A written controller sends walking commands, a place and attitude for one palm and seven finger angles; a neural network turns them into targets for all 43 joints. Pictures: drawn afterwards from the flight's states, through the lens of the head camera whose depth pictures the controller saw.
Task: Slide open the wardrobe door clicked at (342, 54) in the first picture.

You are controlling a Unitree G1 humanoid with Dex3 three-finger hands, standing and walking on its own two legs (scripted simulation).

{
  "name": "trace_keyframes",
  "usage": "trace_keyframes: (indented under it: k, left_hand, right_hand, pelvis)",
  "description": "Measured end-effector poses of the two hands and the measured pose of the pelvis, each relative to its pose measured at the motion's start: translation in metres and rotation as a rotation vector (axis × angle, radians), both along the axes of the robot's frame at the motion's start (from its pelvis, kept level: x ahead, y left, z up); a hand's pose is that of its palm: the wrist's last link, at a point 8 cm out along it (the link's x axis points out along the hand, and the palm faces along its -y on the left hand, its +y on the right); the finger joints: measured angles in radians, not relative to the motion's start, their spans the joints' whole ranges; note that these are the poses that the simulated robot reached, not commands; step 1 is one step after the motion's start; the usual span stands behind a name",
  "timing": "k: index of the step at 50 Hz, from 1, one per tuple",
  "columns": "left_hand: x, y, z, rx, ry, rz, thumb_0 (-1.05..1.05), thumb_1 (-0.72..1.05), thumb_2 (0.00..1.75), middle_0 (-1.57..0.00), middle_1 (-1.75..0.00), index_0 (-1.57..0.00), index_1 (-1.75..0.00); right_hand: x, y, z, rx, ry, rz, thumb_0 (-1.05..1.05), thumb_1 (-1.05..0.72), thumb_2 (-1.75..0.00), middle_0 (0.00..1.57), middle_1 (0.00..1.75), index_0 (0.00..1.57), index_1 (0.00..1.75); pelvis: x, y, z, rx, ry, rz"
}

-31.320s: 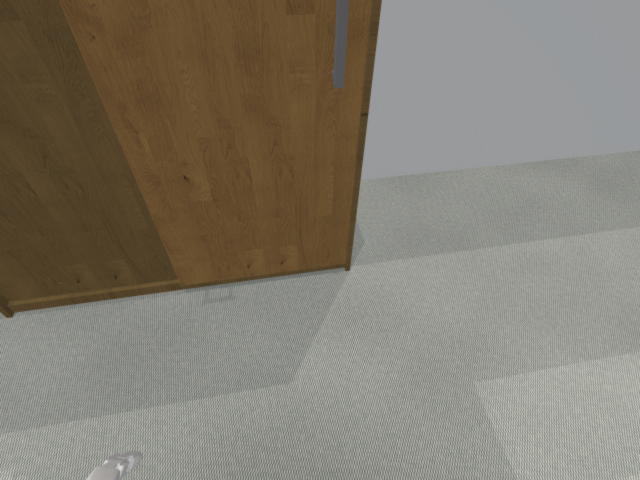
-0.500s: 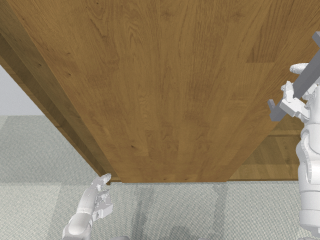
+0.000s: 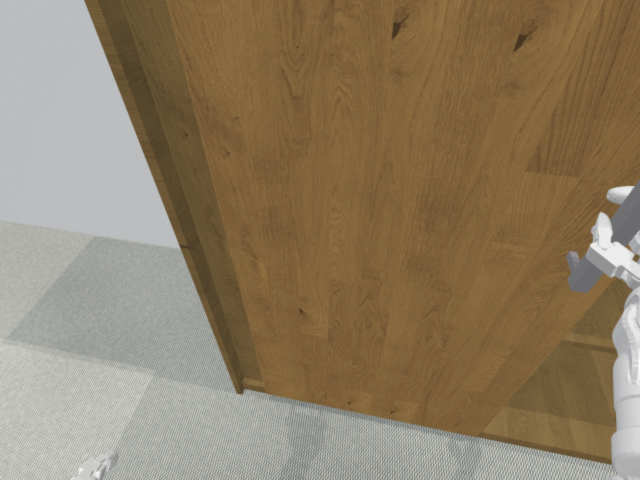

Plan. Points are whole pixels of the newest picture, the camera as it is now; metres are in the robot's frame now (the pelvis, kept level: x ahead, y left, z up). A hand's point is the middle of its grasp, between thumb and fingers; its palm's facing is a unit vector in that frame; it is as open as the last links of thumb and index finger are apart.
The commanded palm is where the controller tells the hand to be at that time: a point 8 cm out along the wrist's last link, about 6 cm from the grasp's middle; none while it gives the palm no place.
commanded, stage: stop walking and hold the door there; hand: right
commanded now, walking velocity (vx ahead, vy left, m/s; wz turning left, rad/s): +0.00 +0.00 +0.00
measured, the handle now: (614, 218) +0.42 -0.32 +0.15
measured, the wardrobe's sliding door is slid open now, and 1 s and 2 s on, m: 0.52 0.52 0.52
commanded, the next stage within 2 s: none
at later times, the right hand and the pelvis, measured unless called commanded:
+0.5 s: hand (600, 245) +0.37 -0.28 +0.15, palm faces +0.38 +0.90 -0.22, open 5.8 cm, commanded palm +0.33 -0.32 +0.12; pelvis -0.07 -0.02 +0.00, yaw +4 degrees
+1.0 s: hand (601, 250) +0.37 -0.29 +0.14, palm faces +0.30 +0.92 -0.25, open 5.6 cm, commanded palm +0.33 -0.34 +0.12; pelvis -0.04 -0.05 +0.00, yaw +0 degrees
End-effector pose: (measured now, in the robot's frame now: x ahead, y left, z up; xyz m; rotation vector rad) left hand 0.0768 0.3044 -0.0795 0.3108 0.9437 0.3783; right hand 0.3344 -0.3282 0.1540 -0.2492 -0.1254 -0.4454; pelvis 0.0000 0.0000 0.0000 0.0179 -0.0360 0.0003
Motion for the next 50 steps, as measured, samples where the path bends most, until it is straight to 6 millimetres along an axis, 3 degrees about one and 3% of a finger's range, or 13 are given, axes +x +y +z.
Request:
trace_keyframes:
  k: [8, 14, 22, 32, 37, 42, 46, 50]
  left_hand:
    - [-0.022, -0.074, 0.0, -0.116, -0.033, -0.046, 0.01, 0.91, 0.9, -0.2, -0.3, -0.2, -0.3]
    - [-0.039, -0.095, -0.019, -0.169, -0.021, -0.08, 0.01, 0.9, 0.9, -0.21, -0.3, -0.2, -0.3]
    - [-0.077, -0.075, -0.021, -0.135, 0.017, -0.024, 0.01, 0.9, 0.9, -0.21, -0.3, -0.21, -0.3]
    - [-0.114, -0.031, -0.018, -0.06, 0.1, 0.052, 0.01, 0.91, 0.9, -0.2, -0.3, -0.2, -0.3]
    - [-0.11, -0.022, -0.02, -0.057, 0.114, 0.06, 0.01, 0.91, 0.9, -0.2, -0.3, -0.2, -0.3]
    - [-0.092, -0.022, -0.025, -0.068, 0.102, 0.049, 0.01, 0.91, 0.9, -0.2, -0.3, -0.2, -0.3]
    - [-0.07, -0.032, -0.026, -0.072, 0.091, 0.022, 0.01, 0.91, 0.9, -0.2, -0.3, -0.2, -0.3]
    - [-0.045, -0.056, -0.023, -0.07, 0.06, -0.03, 0.01, 0.91, 0.9, -0.2, -0.3, -0.2, -0.3]
  right_hand:
    - [0.0, -0.001, 0.002, 0.028, 0.029, 0.061, -0.1, -0.68, -0.78, 0.46, 1.4, 0.32, 1.38]
    - [-0.001, 0.001, 0.003, 0.017, 0.056, 0.062, -0.1, -0.7, -0.77, 0.45, 1.4, 0.29, 1.38]
    - [-0.002, 0.004, 0.007, 0.043, 0.114, 0.051, -0.08, -0.73, -0.77, 0.37, 1.36, 0.29, 1.38]
    - [-0.002, 0.006, 0.008, 0.054, 0.127, 0.024, -0.07, -0.72, -0.79, 0.36, 1.34, 0.3, 1.39]
    - [-0.002, 0.006, 0.008, 0.052, 0.126, 0.015, -0.07, -0.71, -0.81, 0.37, 1.34, 0.3, 1.39]
    - [-0.002, 0.005, 0.008, 0.044, 0.124, 0.02, -0.08, -0.7, -0.82, 0.39, 1.34, 0.31, 1.39]
    - [-0.001, 0.001, 0.007, 0.031, 0.138, 0.056, -0.11, -0.67, -0.82, 0.41, 1.35, 0.34, 1.39]
    - [0.003, -0.005, 0.0, 0.018, 0.155, 0.113, -0.17, -0.66, -0.82, 0.43, 1.37, 0.38, 1.4]
  pelvis:
    - [-0.027, -0.019, 0.008, 0.039, 0.014, 0.042]
    - [-0.05, -0.024, 0.002, 0.023, 0.022, 0.064]
    - [-0.068, -0.025, 0.002, 0.017, 0.016, 0.071]
    - [-0.062, -0.014, 0.004, 0.01, 0.026, 0.065]
    - [-0.055, -0.009, 0.003, 0.01, 0.025, 0.064]
    - [-0.05, -0.012, 0.001, 0.014, 0.02, 0.044]
    - [-0.046, -0.027, 0.002, -0.008, 0.016, 0.027]
    - [-0.045, -0.049, 0.003, -0.041, 0.017, -0.007]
